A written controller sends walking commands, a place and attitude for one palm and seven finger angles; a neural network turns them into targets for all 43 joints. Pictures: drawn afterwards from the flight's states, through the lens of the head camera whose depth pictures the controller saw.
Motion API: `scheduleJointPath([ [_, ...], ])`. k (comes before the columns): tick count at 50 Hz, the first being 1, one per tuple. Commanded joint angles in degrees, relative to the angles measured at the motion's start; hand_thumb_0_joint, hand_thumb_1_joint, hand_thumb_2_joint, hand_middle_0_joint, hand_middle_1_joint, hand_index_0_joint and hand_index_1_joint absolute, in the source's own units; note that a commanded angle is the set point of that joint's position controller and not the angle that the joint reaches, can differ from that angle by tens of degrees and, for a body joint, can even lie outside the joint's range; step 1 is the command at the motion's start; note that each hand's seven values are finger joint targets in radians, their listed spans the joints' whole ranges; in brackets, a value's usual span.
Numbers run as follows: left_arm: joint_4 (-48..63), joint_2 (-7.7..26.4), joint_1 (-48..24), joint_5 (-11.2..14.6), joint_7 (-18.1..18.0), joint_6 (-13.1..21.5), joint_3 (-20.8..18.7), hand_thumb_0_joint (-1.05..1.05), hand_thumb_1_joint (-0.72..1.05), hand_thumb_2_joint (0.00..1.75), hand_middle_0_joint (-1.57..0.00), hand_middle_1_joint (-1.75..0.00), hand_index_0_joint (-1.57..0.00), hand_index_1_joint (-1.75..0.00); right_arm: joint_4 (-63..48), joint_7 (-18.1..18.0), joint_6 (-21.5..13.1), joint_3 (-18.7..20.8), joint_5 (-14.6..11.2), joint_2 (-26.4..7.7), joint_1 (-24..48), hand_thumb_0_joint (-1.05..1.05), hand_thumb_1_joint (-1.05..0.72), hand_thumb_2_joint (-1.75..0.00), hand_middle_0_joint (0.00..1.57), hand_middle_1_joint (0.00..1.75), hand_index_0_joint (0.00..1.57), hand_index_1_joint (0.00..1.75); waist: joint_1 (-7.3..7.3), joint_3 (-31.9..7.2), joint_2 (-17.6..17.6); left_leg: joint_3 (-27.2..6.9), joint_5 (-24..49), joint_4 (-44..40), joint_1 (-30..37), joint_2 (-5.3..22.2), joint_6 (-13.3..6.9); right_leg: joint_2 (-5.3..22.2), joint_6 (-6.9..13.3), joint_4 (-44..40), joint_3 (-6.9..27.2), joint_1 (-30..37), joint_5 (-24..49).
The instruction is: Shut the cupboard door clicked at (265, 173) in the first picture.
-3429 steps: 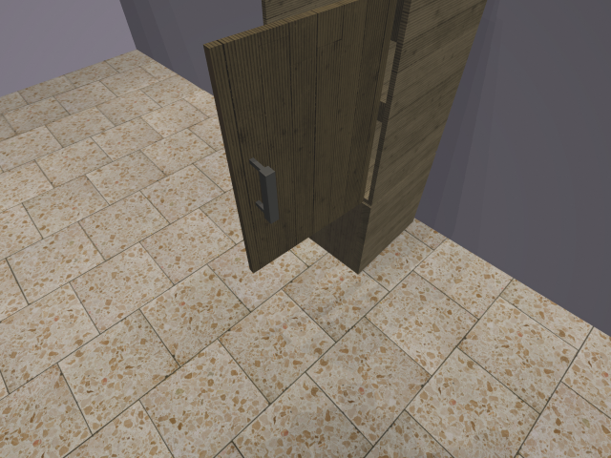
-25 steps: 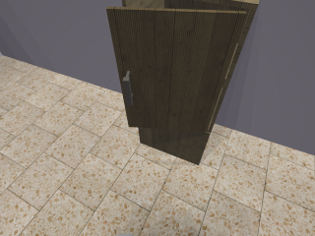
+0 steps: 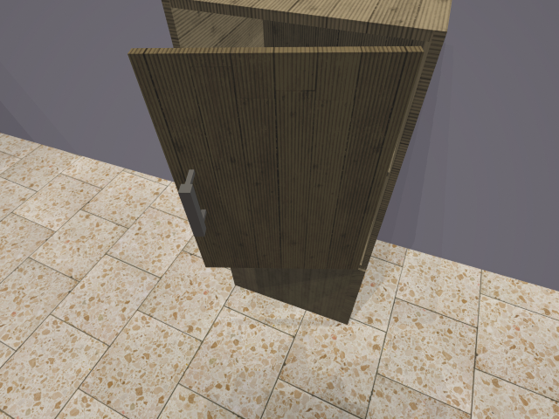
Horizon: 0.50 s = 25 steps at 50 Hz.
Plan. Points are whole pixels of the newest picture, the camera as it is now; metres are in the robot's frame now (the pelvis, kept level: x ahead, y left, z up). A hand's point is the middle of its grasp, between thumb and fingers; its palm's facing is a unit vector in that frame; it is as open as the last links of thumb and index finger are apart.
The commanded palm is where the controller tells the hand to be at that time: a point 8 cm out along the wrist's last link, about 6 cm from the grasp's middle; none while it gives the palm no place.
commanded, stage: come to a stop and stand still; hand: left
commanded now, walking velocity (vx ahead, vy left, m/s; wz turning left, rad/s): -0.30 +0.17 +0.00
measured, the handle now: (195, 203) +0.51 +0.20 -0.04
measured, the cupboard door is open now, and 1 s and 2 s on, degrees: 20 20 20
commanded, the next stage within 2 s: look again from close up in 1.38 s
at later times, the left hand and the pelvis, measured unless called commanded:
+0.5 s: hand out of the picture +0.07 +0.21 -0.17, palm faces +0.05 -0.98 -0.22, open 7.4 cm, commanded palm none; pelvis +0.02 +0.02 +0.01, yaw +0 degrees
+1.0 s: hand out of the picture +0.02 +0.14 -0.17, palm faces +0.02 -0.99 -0.15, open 7.4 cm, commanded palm none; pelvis +0.02 -0.02 +0.01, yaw +0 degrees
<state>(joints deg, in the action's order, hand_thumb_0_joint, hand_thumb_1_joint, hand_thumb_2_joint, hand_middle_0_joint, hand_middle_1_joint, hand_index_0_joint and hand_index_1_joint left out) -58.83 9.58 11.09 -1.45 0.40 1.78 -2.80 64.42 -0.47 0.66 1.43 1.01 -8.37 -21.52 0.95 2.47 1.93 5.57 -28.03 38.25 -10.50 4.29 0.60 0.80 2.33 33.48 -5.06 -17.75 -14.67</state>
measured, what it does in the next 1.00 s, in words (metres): steps on the spot: left foot, then right foot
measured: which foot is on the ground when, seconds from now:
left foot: up 0.00-0.26, down 0.28-1.00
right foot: down 0.00-0.30, up 0.32-0.58, down 0.60-1.00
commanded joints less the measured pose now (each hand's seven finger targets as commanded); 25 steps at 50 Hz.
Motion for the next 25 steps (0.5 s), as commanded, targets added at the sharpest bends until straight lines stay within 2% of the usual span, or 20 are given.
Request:
scheduleJointPath([
  [1,-0.6,7.5,5.3,0.1,-2.2,0.8,-0.8,0.0,0.9,0.9,-0.2,-0.3,-0.2,-0.3,-4.1,-1.3,-1.0,0.4,-0.9,-3.4,0.8,0.0,-0.9,-0.9,0.2,0.3,0.2,0.3,-1.27,-0.6,-11.9,-5.5,-3.3,10.4,-13.4,0.7,0.4,19.1,10.4,-15.9,18.8,11.1,36.7],
  [2,-0.3,7.4,4.3,0.0,-2.5,0.7,-0.7,0.0,0.9,0.9,-0.2,-0.3,-0.2,-0.3,-3.4,-1.3,-0.8,0.0,-1.1,-2.5,0.5,0.0,-0.9,-0.9,0.2,0.3,0.2,0.3,-0.94,-2.9,-9.2,-5.2,-2.3,8.6,-11.6,0.0,0.7,17.6,9.8,-12.8,14.9,12.0,46.5],
  [3,-0.3,7.7,4.0,0.0,-2.7,0.5,-0.7,0.0,0.9,0.9,-0.2,-0.3,-0.2,-0.3,-3.1,-1.4,-0.4,0.0,-1.2,-2.2,0.4,0.0,-0.9,-0.9,0.2,0.3,0.2,0.3,-0.66,-4.8,-8.2,-4.5,-0.7,6.1,-10.5,-0.9,1.1,16.8,9.2,-10.9,12.8,13.3,52.4],
  [4,-0.4,8.2,3.9,0.1,-2.9,0.2,-0.9,0.0,0.9,0.9,-0.2,-0.3,-0.2,-0.3,-3.2,-1.4,0.2,0.1,-1.2,-2.2,0.6,0.0,-0.9,-0.9,0.2,0.3,0.2,0.3,-0.65,-6.0,-7.9,-3.7,1.5,4.1,-9.5,-1.7,1.5,16.2,8.5,-10.1,11.1,14.1,53.4],
  [6,-0.5,8.9,3.5,0.2,-3.1,-0.7,-1.3,0.0,0.9,0.9,-0.2,-0.3,-0.2,-0.3,-3.7,-1.3,0.9,0.5,-0.9,-2.6,1.5,0.0,-0.9,-0.9,0.2,0.3,0.2,0.3,-0.95,-6.2,-7.3,-2.6,5.3,0.5,-8.6,-2.7,1.9,15.4,7.9,-8.9,10.2,14.9,51.8],
  [8,0.1,9.6,3.2,0.2,-3.2,-1.4,-1.7,0.0,0.9,0.9,-0.2,-0.3,-0.2,-0.3,-5.1,-1.2,1.5,1.0,-0.6,-4.1,3.3,0.0,-0.9,-0.9,0.2,0.3,0.2,0.3,-1.24,-4.4,-9.8,-2.7,7.3,0.0,-8.6,-3.1,2.0,15.7,7.7,-8.8,10.5,13.2,50.1],
  [10,0.8,9.8,2.1,0.2,-3.2,-2.0,-2.0,0.0,0.9,0.9,-0.2,-0.3,-0.2,-0.3,-6.2,-1.1,1.7,1.5,-0.5,-5.3,4.2,0.0,-0.9,-0.9,0.2,0.3,0.2,0.3,-0.75,-3.5,-10.5,-3.5,10.3,-3.1,-6.7,-2.5,1.8,15.9,7.4,-8.0,10.8,10.4,44.8],
  [11,1.2,9.7,1.3,0.1,-3.1,-2.3,-2.0,0.0,0.9,0.9,-0.2,-0.3,-0.2,-0.3,-6.3,-1.0,1.7,1.7,-0.5,-5.4,4.0,0.0,-0.9,-0.9,0.2,0.3,0.2,0.3,-0.26,-3.0,-10.4,-3.6,15.0,-6.4,-4.4,-2.0,1.5,14.9,6.3,-7.0,10.0,8.2,39.7],
  [12,1.7,9.4,1.0,0.4,-3.1,-2.5,-1.9,0.0,0.9,0.9,-0.2,-0.3,-0.2,-0.3,-6.4,-0.9,1.4,1.8,-0.3,-6.4,3.4,0.0,-0.9,-0.9,0.2,0.3,0.2,0.3,0.05,-3.6,-7.6,-4.6,25.8,-10.1,-1.1,-0.5,0.6,13.0,4.3,-5.2,8.7,6.0,33.2],
  [13,2.5,8.1,2.1,0.5,-3.1,-2.9,-1.7,0.0,0.9,0.9,-0.2,-0.3,-0.2,-0.3,-7.2,-1.0,0.9,2.1,0.1,-8.7,3.8,0.0,-0.9,-0.9,0.2,0.3,0.2,0.3,-0.52,-4.8,-1.5,-9.7,41.2,-11.4,2.9,5.2,-2.0,8.6,1.2,-2.6,5.8,2.1,21.6],
  [14,3.2,6.0,3.2,0.5,-3.3,-3.2,-1.2,0.0,0.9,0.9,-0.2,-0.3,-0.2,-0.3,-8.1,-1.1,0.7,2.4,0.4,-11.1,4.2,0.0,-0.9,-0.9,0.2,0.3,0.2,0.3,-0.77,-5.2,4.9,-14.0,49.0,-13.9,1.7,11.0,-5.7,3.9,-1.3,0.8,2.5,1.7,5.9],
  [15,3.5,5.5,2.9,0.6,-3.3,-3.8,-0.9,0.0,0.9,0.9,-0.2,-0.3,-0.2,-0.3,-8.7,-1.4,0.5,2.5,0.3,-12.1,5.7,0.0,-0.9,-0.9,0.2,0.3,0.2,0.3,-0.64,-4.6,10.1,-18.2,50.8,-18.3,-0.7,14.5,-9.5,0.3,-2.4,8.8,1.5,1.7,-11.2],
  [16,3.9,5.8,2.4,0.6,-3.3,-4.3,-0.8,0.0,0.9,0.9,-0.2,-0.3,-0.2,-0.3,-9.1,-1.9,0.1,2.3,0.4,-12.1,6.6,0.0,-0.9,-0.9,0.2,0.3,0.2,0.3,-0.38,-4.2,12.9,-20.3,52.9,-19.6,-1.2,15.6,-12.2,-0.5,-2.6,16.7,4.6,-0.4,-19.6],
  [17,3.7,6.5,2.1,0.7,-3.1,-4.5,-1.0,0.0,0.9,0.9,-0.2,-0.3,-0.2,-0.3,-9.5,-2.4,0.0,2.0,0.6,-11.8,7.6,0.0,-0.9,-0.9,0.2,0.3,0.2,0.3,-0.52,-4.1,10.0,-19.6,54.1,-18.6,-0.9,15.6,-13.3,-0.3,-2.4,21.3,7.5,-1.9,-19.8],
  [18,3.6,6.2,2.9,0.6,-2.8,-4.4,-1.1,0.0,0.9,0.9,-0.2,-0.3,-0.2,-0.3,-10.0,-2.6,0.0,1.8,0.7,-11.8,9.0,0.0,-0.9,-0.9,0.2,0.3,0.2,0.3,-1.22,-5.1,8.2,-18.0,55.5,-16.7,1.9,14.7,-13.5,-0.5,-2.5,22.9,8.2,-4.1,-18.3],
  [21,3.9,5.6,3.0,0.6,-2.2,-4.1,-0.8,0.0,0.9,0.9,-0.2,-0.3,-0.2,-0.3,-10.8,-2.5,-0.1,2.0,0.5,-11.8,10.1,0.0,-0.9,-0.9,0.2,0.3,0.2,0.3,-0.96,-7.2,4.8,-14.7,51.0,-15.7,5.1,12.9,-12.6,-0.5,-3.2,18.3,7.0,-4.0,-15.9],
  [23,4.3,5.3,2.6,0.5,-2.0,-4.2,-0.5,0.0,0.9,0.9,-0.2,-0.3,-0.2,-0.3,-10.5,-2.2,0.1,2.3,0.5,-12.4,9.7,0.0,-0.9,-0.9,0.2,0.3,0.2,0.3,-0.21,-7.1,6.2,-14.8,41.9,-17.8,3.2,12.1,-11.5,-0.4,-3.2,13.1,5.6,-1.0,-14.5],
  [25,3.6,5.1,4.1,0.4,-1.8,-4.2,-0.3,0.0,0.9,0.9,-0.2,-0.3,-0.2,-0.3,-10.0,-1.8,0.2,2.4,0.4,-12.4,10.1,0.0,-0.9,-0.9,0.2,0.3,0.2,0.3,-0.49,-6.5,7.0,-15.3,30.6,-19.8,0.2,11.3,-10.3,-0.3,-2.8,6.5,4.4,2.9,-11.1],
])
